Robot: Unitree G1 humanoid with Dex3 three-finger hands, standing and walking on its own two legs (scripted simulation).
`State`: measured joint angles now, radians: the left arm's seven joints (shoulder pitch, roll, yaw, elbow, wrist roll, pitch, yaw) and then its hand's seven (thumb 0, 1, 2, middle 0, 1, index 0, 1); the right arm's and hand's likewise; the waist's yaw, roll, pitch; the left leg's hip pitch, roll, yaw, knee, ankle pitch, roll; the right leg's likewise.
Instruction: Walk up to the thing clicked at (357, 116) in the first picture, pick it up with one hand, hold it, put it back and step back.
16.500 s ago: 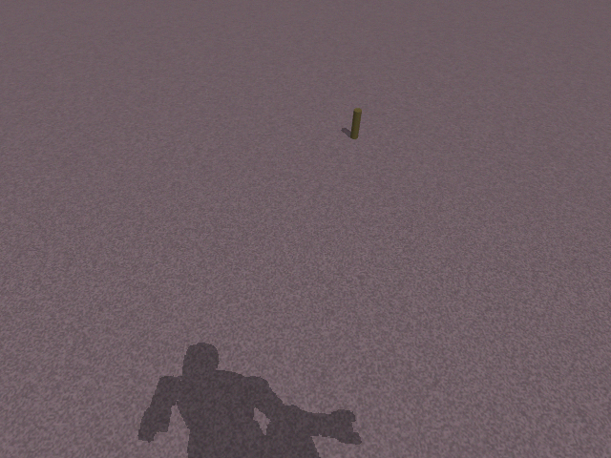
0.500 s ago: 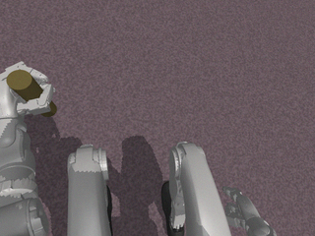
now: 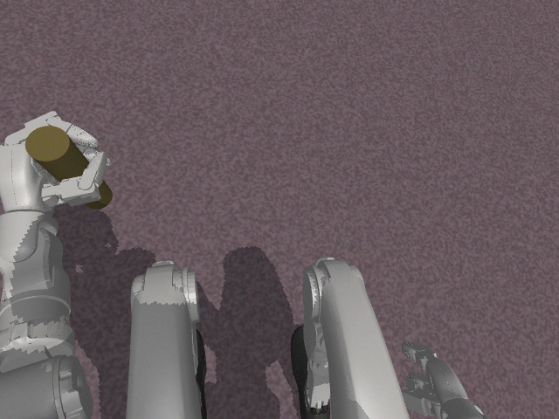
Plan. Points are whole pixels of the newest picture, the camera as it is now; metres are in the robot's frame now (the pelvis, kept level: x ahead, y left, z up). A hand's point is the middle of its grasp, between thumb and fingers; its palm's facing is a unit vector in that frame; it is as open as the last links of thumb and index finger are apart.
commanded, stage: lift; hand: left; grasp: from the side
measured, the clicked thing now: (77, 174) +0.44 +0.27 -0.04
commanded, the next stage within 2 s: hold in 1.88 s
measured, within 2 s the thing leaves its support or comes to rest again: neither
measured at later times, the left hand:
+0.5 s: hand (10, 124) +0.40 +0.25 +0.13, palm faces +0.15 -0.99 -0.05, open 5.3 cm
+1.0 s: hand out of the picture +0.38 +0.23 +0.28, palm faces +0.16 -0.99 -0.04, open 5.3 cm
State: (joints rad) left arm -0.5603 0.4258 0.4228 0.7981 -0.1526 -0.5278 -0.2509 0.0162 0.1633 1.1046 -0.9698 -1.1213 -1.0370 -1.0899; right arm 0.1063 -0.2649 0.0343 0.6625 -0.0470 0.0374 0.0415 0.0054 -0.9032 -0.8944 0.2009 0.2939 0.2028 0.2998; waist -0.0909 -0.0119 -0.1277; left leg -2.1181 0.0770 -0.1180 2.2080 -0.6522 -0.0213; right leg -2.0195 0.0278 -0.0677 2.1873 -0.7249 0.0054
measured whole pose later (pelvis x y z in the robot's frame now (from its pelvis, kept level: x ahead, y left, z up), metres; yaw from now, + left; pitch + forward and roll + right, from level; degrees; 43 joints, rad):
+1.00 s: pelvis +0.05 +0.01 +0.25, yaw +5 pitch +20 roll -3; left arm -0.15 0.28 0.18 0.31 -0.19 -0.26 -0.11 0.01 0.17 1.10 -0.97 -1.12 -1.03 -1.09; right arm 0.19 -0.24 0.00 0.60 0.05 -0.04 -0.03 0.01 -0.89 -0.89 0.20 0.29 0.20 0.30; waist -0.03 0.02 -0.14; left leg -1.18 0.06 -0.05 1.38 -0.55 -0.01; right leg -1.09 0.00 -0.05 1.34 -0.60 0.01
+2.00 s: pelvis +0.08 +0.01 +0.33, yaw +6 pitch +10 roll -1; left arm -0.13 0.21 0.16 0.43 -0.19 -0.34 -0.13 0.01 0.17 1.10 -0.96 -1.13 -1.03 -1.10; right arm 0.23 -0.22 0.00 0.64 0.02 -0.03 -0.02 0.01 -0.90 -0.89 0.20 0.29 0.20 0.30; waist -0.03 0.01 -0.05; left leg -0.69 0.06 -0.01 0.95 -0.43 -0.02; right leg -0.62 0.00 -0.03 0.92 -0.47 0.01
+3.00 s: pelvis +0.08 +0.01 +0.35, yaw +6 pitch +6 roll -1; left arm -0.15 0.20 0.15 0.45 -0.19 -0.33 -0.13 0.01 0.17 1.10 -0.96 -1.13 -1.03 -1.10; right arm 0.22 -0.22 -0.01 0.66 0.02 -0.02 -0.02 0.01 -0.90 -0.90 0.20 0.29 0.20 0.30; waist -0.02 0.01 -0.03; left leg -0.55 0.05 0.00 0.83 -0.39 -0.02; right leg -0.49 -0.01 -0.03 0.81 -0.43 0.01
